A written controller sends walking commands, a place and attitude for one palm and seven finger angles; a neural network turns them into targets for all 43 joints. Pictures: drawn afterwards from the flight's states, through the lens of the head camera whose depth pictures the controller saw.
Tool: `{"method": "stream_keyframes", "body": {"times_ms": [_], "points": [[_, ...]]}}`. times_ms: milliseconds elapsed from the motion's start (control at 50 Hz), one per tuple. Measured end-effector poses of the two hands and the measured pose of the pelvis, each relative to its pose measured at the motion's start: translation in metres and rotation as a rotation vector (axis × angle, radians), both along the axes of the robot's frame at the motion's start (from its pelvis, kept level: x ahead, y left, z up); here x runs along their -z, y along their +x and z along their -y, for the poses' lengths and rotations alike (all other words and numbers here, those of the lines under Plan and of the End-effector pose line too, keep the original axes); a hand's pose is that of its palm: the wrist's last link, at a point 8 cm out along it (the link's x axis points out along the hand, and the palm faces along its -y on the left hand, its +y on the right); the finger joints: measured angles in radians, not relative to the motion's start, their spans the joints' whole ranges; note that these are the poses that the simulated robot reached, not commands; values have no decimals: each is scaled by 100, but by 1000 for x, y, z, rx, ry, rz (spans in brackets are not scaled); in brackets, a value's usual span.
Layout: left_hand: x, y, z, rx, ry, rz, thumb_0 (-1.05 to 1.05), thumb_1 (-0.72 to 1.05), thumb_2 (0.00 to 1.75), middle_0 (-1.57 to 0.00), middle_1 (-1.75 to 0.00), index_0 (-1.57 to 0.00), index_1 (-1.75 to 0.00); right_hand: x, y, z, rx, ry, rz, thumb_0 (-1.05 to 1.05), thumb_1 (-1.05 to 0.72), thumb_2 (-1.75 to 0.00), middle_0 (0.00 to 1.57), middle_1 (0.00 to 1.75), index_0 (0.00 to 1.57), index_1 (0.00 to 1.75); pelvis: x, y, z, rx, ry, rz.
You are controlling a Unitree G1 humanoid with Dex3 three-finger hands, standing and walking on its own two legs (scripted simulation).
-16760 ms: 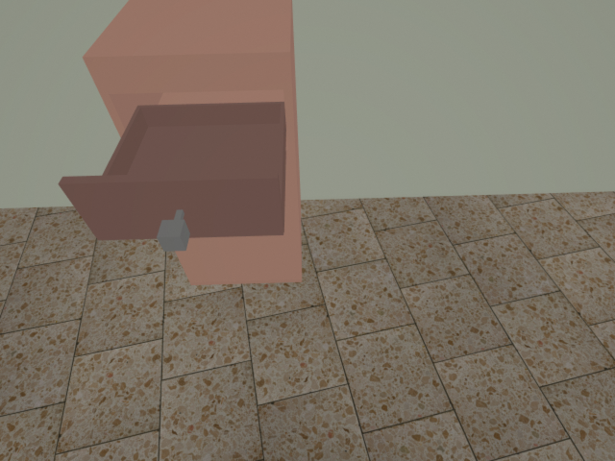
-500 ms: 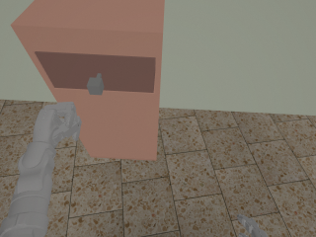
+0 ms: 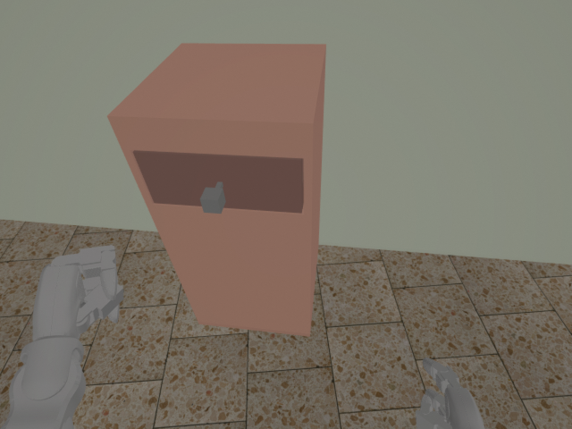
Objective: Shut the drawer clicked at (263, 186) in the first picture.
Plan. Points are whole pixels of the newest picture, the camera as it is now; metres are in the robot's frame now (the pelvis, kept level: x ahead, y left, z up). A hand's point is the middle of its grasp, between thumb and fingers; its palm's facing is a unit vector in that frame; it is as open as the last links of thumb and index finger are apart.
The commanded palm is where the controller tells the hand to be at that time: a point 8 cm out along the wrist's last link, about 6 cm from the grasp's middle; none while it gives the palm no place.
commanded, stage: draw the hand back to the body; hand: left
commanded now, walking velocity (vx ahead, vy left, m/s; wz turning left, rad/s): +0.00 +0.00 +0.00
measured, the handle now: (215, 194) +0.61 +0.23 -0.04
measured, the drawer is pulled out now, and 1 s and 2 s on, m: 0.00 0.00 0.00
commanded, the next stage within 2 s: step back with the hand held close in 0.42 s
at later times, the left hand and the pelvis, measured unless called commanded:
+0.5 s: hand (73, 337) +0.17 +0.24 +0.15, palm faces +0.41 -0.83 -0.38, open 3.2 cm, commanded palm +0.12 +0.27 +0.18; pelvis -0.01 -0.01 +0.00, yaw +0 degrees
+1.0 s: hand (34, 348) +0.15 +0.27 +0.15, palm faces +0.30 -0.81 -0.50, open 3.2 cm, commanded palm +0.09 +0.31 +0.18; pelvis -0.04 +0.03 +0.00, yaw -1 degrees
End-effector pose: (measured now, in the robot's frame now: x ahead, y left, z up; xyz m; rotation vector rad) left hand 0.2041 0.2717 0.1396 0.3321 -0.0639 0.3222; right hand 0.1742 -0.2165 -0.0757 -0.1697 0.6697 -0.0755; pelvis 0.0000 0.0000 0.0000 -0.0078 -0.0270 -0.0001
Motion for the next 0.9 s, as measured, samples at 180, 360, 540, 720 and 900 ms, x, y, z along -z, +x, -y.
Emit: {"method": "stream_keyframes", "body": {"times_ms": [180, 360, 540, 720, 900], "points": [[-25, -50, 0, -45, 79, 32, 1, 90, 89, -140, -160, -140, -160, -3, 2, 4, -26, -1, 22, 1, -90, -90, 20, 30, 20, 30, -3, 0, 5, -2, -1, 32], [-44, -81, 0, -79, 145, 79, 1, 90, 89, -141, -160, -140, -160, -3, 2, 3, -31, 2, 47, 1, -90, -90, 20, 30, 20, 30, -3, -4, 7, -6, -5, 47], [-29, -74, 0, -79, 99, 48, 1, 90, 89, -141, -160, -140, -160, -2, -8, 4, -20, -16, 34, 1, -90, -90, 20, 30, 20, 30, -4, -7, 6, -2, -3, 50], [-45, -59, -14, -25, 198, 88, 1, 89, 89, -141, -160, -140, -160, -3, -21, 12, 47, -31, -26, 1, -90, -90, 20, 30, 20, 30, -5, -12, -5, 13, -13, -7], [-26, -67, -24, 50, 202, -22, 1, 89, 89, -140, -160, -140, -160, -1, -48, 10, 115, -72, -116, 1, -90, -90, 20, 30, 20, 30, -4, -26, -22, 19, -5, -46]]}}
